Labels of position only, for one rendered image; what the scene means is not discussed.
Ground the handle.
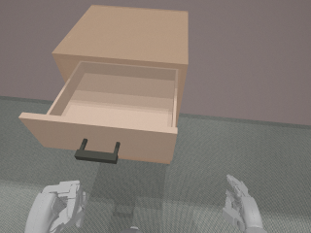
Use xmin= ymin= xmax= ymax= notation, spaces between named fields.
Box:
xmin=74 ymin=138 xmax=121 ymax=164

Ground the drawer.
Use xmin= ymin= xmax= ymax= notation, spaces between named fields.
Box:
xmin=18 ymin=60 xmax=179 ymax=161

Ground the left robot hand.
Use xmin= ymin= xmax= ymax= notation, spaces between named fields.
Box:
xmin=24 ymin=181 xmax=88 ymax=233

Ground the right robot hand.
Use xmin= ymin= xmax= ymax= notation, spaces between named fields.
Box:
xmin=223 ymin=174 xmax=263 ymax=233

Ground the cabinet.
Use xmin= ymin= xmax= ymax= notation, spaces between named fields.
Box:
xmin=52 ymin=5 xmax=189 ymax=164

